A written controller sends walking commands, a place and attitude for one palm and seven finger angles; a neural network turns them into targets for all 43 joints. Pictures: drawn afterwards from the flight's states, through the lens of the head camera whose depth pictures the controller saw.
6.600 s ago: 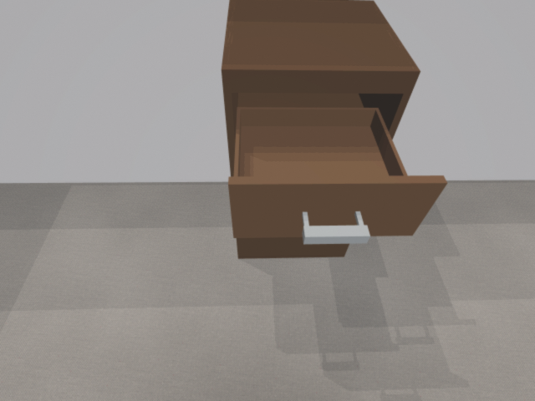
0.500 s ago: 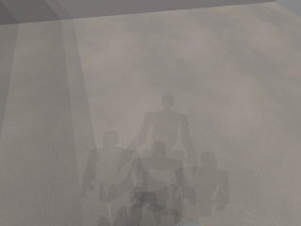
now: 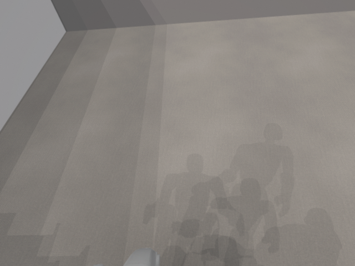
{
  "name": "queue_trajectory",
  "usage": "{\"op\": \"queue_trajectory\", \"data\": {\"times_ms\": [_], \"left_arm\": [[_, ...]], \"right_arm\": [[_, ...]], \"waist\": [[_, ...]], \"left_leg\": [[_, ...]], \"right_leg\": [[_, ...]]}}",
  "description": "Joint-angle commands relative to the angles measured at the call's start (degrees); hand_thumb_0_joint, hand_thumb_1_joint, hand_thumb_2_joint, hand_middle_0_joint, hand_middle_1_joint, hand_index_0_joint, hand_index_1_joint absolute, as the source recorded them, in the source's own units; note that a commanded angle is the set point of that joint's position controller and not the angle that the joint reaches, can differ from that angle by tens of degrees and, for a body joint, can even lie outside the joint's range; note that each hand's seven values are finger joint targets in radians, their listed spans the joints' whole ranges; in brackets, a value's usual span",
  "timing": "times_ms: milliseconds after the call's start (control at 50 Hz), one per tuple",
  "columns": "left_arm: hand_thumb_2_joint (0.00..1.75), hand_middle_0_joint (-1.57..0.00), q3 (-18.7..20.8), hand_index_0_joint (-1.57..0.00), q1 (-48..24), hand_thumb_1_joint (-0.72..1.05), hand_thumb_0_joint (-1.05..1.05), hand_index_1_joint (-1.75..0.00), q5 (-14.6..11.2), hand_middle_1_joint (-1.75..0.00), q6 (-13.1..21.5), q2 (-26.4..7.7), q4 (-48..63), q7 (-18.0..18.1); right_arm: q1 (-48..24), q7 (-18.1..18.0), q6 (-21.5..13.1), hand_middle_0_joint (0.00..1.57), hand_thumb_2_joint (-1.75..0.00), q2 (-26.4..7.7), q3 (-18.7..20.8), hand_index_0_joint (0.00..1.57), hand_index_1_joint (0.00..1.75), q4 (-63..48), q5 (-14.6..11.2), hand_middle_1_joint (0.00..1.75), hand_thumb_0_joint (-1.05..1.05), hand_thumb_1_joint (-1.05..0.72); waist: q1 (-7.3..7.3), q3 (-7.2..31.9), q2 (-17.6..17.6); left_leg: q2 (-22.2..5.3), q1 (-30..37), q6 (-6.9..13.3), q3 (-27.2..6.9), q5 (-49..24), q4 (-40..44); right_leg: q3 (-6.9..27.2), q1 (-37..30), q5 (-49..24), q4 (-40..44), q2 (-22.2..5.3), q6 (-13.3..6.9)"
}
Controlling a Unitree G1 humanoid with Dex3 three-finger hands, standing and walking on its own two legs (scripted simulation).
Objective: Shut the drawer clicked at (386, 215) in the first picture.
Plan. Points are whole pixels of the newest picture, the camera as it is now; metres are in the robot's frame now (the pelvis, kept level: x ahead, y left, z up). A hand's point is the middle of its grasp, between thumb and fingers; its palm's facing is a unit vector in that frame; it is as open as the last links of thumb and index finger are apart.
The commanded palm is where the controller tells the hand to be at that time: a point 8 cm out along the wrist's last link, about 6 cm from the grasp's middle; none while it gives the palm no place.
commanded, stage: turn to face it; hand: left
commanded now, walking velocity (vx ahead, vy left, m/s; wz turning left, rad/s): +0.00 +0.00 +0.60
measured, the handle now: out of the picture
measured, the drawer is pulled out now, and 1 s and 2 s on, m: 0.30 0.30 0.30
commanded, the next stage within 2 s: none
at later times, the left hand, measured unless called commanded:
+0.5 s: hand out of the picture -0.02 +0.27 -0.17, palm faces +0.36 -0.90 -0.25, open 7.4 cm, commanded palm none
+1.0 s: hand out of the picture -0.03 +0.19 -0.15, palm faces +0.56 -0.78 -0.27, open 7.4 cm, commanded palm none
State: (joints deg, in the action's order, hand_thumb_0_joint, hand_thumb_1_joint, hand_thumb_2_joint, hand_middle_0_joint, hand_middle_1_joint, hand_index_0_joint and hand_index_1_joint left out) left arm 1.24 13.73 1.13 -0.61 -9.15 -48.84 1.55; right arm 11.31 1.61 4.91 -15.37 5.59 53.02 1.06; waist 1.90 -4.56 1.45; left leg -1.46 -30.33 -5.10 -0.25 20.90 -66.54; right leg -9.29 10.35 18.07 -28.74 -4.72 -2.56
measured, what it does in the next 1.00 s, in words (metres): steps on the spot, turning left: left foot, then right foot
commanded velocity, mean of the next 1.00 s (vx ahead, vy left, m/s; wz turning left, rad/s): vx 0.00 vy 0.00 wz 0.60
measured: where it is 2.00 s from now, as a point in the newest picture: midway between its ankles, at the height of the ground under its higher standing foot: outside the picture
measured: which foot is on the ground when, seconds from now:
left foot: up 0.00-0.26, down 0.28-0.74, up 0.76-1.00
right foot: down 0.00-0.28, up 0.30-0.72, down 0.74-1.00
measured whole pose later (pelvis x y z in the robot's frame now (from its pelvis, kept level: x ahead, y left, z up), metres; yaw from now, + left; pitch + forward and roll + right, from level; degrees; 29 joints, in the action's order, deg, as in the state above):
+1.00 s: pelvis +0.00 -0.02 +0.00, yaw +37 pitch +0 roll +2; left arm 1.1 11.8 1.3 -1.1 -10.1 -47.7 1.5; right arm 12.5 2.0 5.3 -14.7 5.1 54.4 0.8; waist 2.5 -5.6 1.3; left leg -1.7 -27.7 -4.6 0.8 22.9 -63.2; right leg -11.2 11.0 17.7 -29.4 -6.1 -0.7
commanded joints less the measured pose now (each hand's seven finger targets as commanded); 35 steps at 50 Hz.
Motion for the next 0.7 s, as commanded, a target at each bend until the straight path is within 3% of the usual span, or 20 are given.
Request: {"op": "queue_trajectory", "data": {"times_ms": [0, 100, 160, 200, 220, 240, 260, 280, 320, 340, 360, 400, 480, 520, 580, 640, 680], "left_arm": [[0.90, -0.20, 3.53, -0.20, 6.04, 0.90, 0.00, -0.30, 0.27, -0.30, 1.18, -11.68, 2.25, 0.61], [0.90, -0.20, 3.98, -0.20, 6.78, 0.90, 0.00, -0.30, 0.57, -0.30, 0.76, -13.44, 1.40, 0.68], [0.90, -0.20, 4.46, -0.20, 6.44, 0.90, 0.00, -0.30, 0.64, -0.30, 0.38, -14.47, 1.02, 0.45], [0.90, -0.20, 4.84, -0.20, 5.33, 0.90, 0.00, -0.30, 0.34, -0.30, 0.25, -15.10, 0.70, 0.22], [0.90, -0.20, 5.00, -0.20, 4.73, 0.90, 0.00, -0.30, -0.09, -0.30, 0.18, -15.04, 0.74, 0.01], [0.90, -0.20, 4.85, -0.20, 4.90, 0.90, 0.00, -0.30, -0.42, -0.30, 0.13, -13.03, 2.25, -0.42], [0.90, -0.20, 3.53, -0.20, 2.49, 0.90, 0.00, -0.30, -0.48, -0.30, 0.01, -9.75, 5.05, -0.65], [0.90, -0.20, 3.27, -0.20, -2.01, 0.90, 0.00, -0.30, 0.09, -0.30, -1.16, -11.39, 6.06, -0.03], [0.90, -0.20, 3.71, -0.20, -3.55, 0.90, 0.00, -0.30, -0.27, -0.30, -1.11, -10.98, 4.64, -0.03], [0.90, -0.20, 3.96, -0.20, -1.75, 0.90, 0.00, -0.30, -0.19, -0.30, -1.25, -11.08, 3.73, -0.32], [0.90, -0.20, 3.94, -0.20, -0.02, 0.90, 0.00, -0.30, -0.18, -0.30, -1.40, -11.07, 2.86, -0.58], [0.90, -0.20, 3.99, -0.20, 1.06, 0.90, 0.00, -0.30, -0.11, -0.30, -1.68, -10.97, 2.49, -0.79], [0.90, -0.20, 3.91, -0.20, -1.90, 0.90, 0.00, -0.30, -0.08, -0.30, -1.60, -10.76, 3.99, -0.55], [0.90, -0.20, 3.83, -0.20, -4.28, 0.90, 0.00, -0.30, -0.24, -0.30, -1.41, -10.09, 5.14, -0.42], [0.90, -0.20, 3.62, -0.20, -5.66, 0.90, 0.00, -0.30, -0.45, -0.30, -0.94, -9.37, 6.34, -0.34], [0.90, -0.20, 3.54, -0.20, -2.62, 0.90, 0.00, -0.30, -0.96, -0.30, -0.40, -8.84, 5.95, -0.14], [0.90, -0.20, 3.86, -0.20, 1.54, 0.90, 0.00, -0.30, -0.89, -0.30, 0.49, -10.44, 5.06, 0.09]], "right_arm": [[-6.56, -0.13, -1.11, 0.20, -0.90, -2.52, -0.11, 0.20, 0.30, -5.54, 0.10, 0.30, 0.00, -0.90], [-9.38, -0.11, -1.74, 0.20, -0.90, -1.88, -1.14, 0.20, 0.30, -6.18, -0.33, 0.30, 0.00, -0.90], [-9.59, -0.20, -2.39, 0.20, -0.90, -1.72, -1.51, 0.20, 0.30, -6.77, -0.55, 0.30, 0.00, -0.90], [-6.29, -0.36, -2.91, 0.20, -0.90, -2.55, -1.32, 0.20, 0.30, -6.52, -0.44, 0.30, 0.00, -0.90], [-3.07, -0.37, -3.35, 0.20, -0.90, -4.22, -0.84, 0.20, 0.30, -5.86, -0.15, 0.30, 0.00, -0.90], [1.08, -0.62, -3.98, 0.20, -0.90, -9.88, 0.68, 0.20, 0.30, -5.43, 0.29, 0.30, 0.00, -0.90], [4.23, -0.99, -3.92, 0.20, -0.90, -15.30, 1.93, 0.20, 0.30, -4.91, -0.17, 0.30, 0.00, -0.90], [6.60, -1.58, -3.59, 0.20, -0.90, -14.57, 1.60, 0.20, 0.30, -3.48, -0.51, 0.30, 0.00, -0.90], [1.60, -2.44, -3.92, 0.20, -0.90, -11.47, 0.71, 0.20, 0.30, -4.66, -0.05, 0.30, 0.00, -0.90], [-2.36, -2.30, -4.05, 0.20, -0.90, -9.99, 0.20, 0.20, 0.30, -5.74, -0.01, 0.30, 0.00, -0.90], [-4.62, -2.13, -4.20, 0.20, -0.90, -9.46, 0.02, 0.20, 0.30, -6.47, -0.09, 0.30, 0.00, -0.90], [-5.61, -1.83, -4.32, 0.20, -0.90, -9.26, 0.01, 0.20, 0.30, -6.83, -0.16, 0.30, 0.00, -0.90], [-2.47, -1.77, -4.08, 0.20, -0.90, -9.41, 0.51, 0.20, 0.30, -6.04, -0.05, 0.30, 0.00, -0.90], [-0.75, -1.81, -3.98, 0.20, -0.90, -9.50, 0.89, 0.20, 0.30, -5.75, 0.13, 0.30, 0.00, -0.90], [0.02, -1.89, -3.76, 0.20, -0.90, -9.64, 1.28, 0.20, 0.30, -5.66, 0.37, 0.30, 0.00, -0.90], [-1.57, -1.97, -3.44, 0.20, -0.90, -9.83, 1.73, 0.20, 0.30, -6.30, 0.44, 0.30, 0.00, -0.90], [-2.35, -1.84, -3.35, 0.20, -0.90, -8.72, 1.76, 0.20, 0.30, -6.64, -0.19, 0.30, 0.00, -0.90]], "waist": [[-4.07, 3.74, -12.16], [-4.81, 6.40, -13.08], [-5.24, 7.52, -14.04], [-3.34, 9.70, -13.10], [-1.15, 11.26, -10.23], [1.23, 15.00, 2.42], [2.84, 14.24, 16.64], [3.76, 12.80, 9.38], [1.55, 8.35, 8.15], [-0.82, 6.70, 6.46], [-1.99, 5.97, 5.99], [-2.65, 5.23, 7.07], [-1.27, 4.86, 6.88], [-0.21, 5.22, 7.17], [0.08, 6.55, 8.39], [-1.49, 8.22, 8.64], [-3.72, 9.47, 5.81]], "left_leg": [[-0.45, -4.91, 0.02, 2.26, 2.39, 4.06], [-0.64, 0.18, 1.37, 4.38, 4.75, 15.26], [0.27, 6.24, 2.82, 6.51, 4.91, 23.92], [0.79, 13.05, 3.61, 7.94, -1.47, 34.10], [0.26, 21.43, 4.68, 7.04, -9.57, 41.88], [-9.86, 34.77, 9.62, -5.90, -25.78, 44.21], [-23.63, 39.95, 18.26, -21.92, -53.44, 43.64], [-24.03, 36.92, 20.01, -19.96, -55.16, 42.33], [-17.70, 29.70, 17.77, -15.49, -49.33, 42.58], [-14.31, 26.04, 15.67, -11.94, -44.24, 43.61], [-12.19, 23.50, 14.47, -9.97, -39.91, 44.73], [-10.08, 19.58, 13.57, -8.71, -32.46, 46.84], [-10.18, 20.69, 14.72, -13.61, -26.82, 47.49], [-10.36, 21.83, 15.29, -16.01, -27.74, 46.71], [-10.11, 21.79, 15.52, -18.66, -31.35, 44.26], [-8.84, 18.42, 14.69, -21.48, -33.89, 41.24], [-5.53, 12.83, 11.38, -20.74, -27.97, 36.49]], "right_leg": [[7.71, -9.77, -36.05, 6.97, -14.20, -4.19], [5.90, -11.55, -37.47, 5.04, -16.56, -5.57], [4.52, -9.96, -37.97, 3.02, -17.46, -5.20], [1.22, -8.63, -35.96, -1.73, -17.01, -2.92], [-1.24, -3.86, -32.81, -8.61, -16.05, -0.36], [-3.78, 9.85, -16.72, -21.27, -11.05, 3.93], [-1.64, 25.20, 20.85, -33.18, -3.85, 7.80], [5.27, 26.69, 20.01, -37.86, -3.95, 7.58], [8.28, 26.27, 12.90, -40.81, -3.38, 7.99], [8.54, 23.99, 8.51, -40.62, -3.07, 8.06], [8.26, 22.20, 5.79, -39.76, -2.64, 8.24], [8.21, 19.28, 3.00, -37.37, -1.98, 8.49], [8.66, 19.78, 3.77, -30.90, -0.67, 8.79], [8.91, 19.64, 5.27, -27.64, 0.16, 8.66], [8.81, 16.10, 7.22, -20.18, 1.96, 8.14], [7.88, 7.78, 4.88, -10.07, 4.28, 7.27], [7.92, -2.82, -5.72, 4.58, 3.25, 6.84]]}}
